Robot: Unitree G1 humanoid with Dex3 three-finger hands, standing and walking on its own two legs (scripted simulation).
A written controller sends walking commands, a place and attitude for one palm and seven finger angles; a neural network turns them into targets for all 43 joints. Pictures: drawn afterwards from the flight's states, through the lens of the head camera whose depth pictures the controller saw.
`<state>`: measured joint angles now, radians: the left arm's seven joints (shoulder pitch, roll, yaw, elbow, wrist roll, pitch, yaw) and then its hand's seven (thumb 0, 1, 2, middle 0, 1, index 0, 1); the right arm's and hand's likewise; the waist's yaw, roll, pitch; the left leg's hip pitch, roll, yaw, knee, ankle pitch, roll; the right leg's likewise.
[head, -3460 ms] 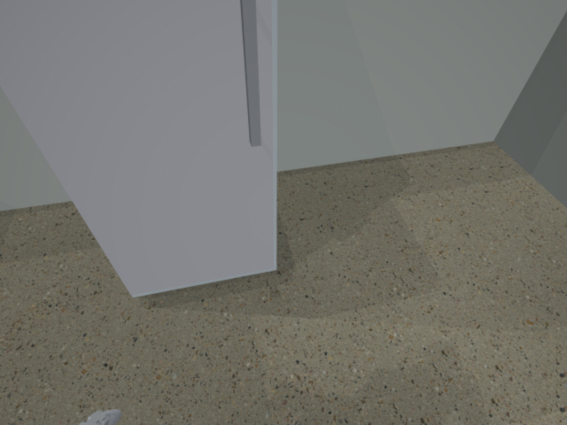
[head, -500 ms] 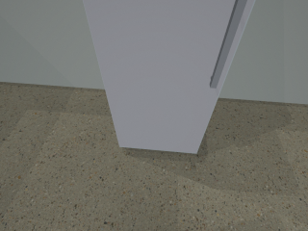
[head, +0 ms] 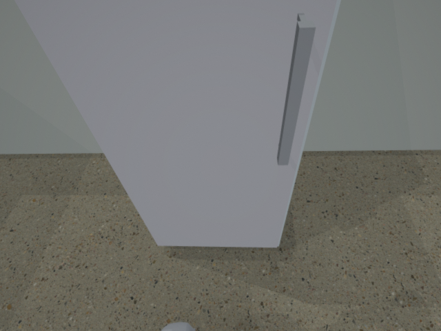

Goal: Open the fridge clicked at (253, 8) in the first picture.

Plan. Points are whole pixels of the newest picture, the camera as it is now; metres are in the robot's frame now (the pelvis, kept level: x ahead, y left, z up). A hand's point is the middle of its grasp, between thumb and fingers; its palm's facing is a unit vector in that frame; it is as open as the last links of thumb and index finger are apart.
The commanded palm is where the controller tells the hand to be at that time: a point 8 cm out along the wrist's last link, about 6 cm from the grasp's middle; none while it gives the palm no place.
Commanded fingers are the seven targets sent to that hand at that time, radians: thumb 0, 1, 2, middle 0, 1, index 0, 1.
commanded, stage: come to a stop and stand still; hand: right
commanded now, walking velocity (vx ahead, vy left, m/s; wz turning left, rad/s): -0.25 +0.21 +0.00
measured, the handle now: (290, 102) +0.53 -0.13 +0.13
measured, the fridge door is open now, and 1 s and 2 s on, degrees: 0 0 0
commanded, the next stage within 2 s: look again from close up in 1.72 s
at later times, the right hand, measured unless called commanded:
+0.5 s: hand out of the picture +0.07 -0.11 -0.16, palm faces +0.03 +0.96 -0.29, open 7.3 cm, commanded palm none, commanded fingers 0.00 -0.90 -0.90 0.20 0.30 0.20 0.30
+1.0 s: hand out of the picture -0.07 -0.16 -0.19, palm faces +0.10 +0.98 -0.17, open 7.4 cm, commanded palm none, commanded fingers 0.00 -0.90 -0.90 0.20 0.30 0.20 0.30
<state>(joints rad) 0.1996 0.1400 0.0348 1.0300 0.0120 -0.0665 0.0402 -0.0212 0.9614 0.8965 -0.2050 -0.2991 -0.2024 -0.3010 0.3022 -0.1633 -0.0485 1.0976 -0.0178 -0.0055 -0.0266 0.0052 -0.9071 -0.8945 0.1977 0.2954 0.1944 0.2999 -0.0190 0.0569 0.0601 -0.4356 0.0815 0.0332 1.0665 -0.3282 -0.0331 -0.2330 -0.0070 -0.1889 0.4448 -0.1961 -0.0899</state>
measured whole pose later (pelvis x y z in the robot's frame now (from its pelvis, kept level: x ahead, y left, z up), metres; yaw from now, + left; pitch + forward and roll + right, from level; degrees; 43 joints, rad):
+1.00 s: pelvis -0.03 +0.02 +0.00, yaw -1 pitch -1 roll +1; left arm 0.23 0.14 0.02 1.04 0.03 0.00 0.02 0.00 0.92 0.90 -0.20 -0.30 -0.20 -0.30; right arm 0.34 -0.20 -0.05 1.12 -0.03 0.04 -0.02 0.01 -0.91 -0.89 0.20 0.30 0.20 0.30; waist -0.03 0.06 -0.01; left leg -0.33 0.05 0.04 0.73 -0.38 -0.03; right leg -0.15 -0.03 -0.05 0.45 -0.28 0.00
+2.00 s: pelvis -0.04 +0.03 -0.01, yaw -1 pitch -4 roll +1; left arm 0.25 0.16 0.02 1.05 0.01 -0.02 0.03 0.01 0.92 0.90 -0.20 -0.30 -0.20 -0.30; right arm 0.32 -0.13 0.01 1.13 -0.02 -0.01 -0.05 0.00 -0.91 -0.89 0.20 0.30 0.20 0.30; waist 0.00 0.00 0.05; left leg -0.21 0.03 0.07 0.51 -0.25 0.00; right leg -0.20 -0.03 -0.07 0.55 -0.28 -0.01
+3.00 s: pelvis -0.04 +0.03 +0.00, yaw -2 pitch -1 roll +0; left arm 0.31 0.13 -0.01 1.10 0.01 -0.02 0.02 0.00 0.91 0.90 -0.20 -0.30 -0.20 -0.30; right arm 0.29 -0.16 0.00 1.07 -0.01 -0.02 -0.04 0.01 -0.92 -0.89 0.20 0.30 0.20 0.30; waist 0.01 0.01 0.03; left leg -0.25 0.01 0.02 0.48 -0.22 0.00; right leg -0.22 -0.01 -0.05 0.47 -0.23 -0.01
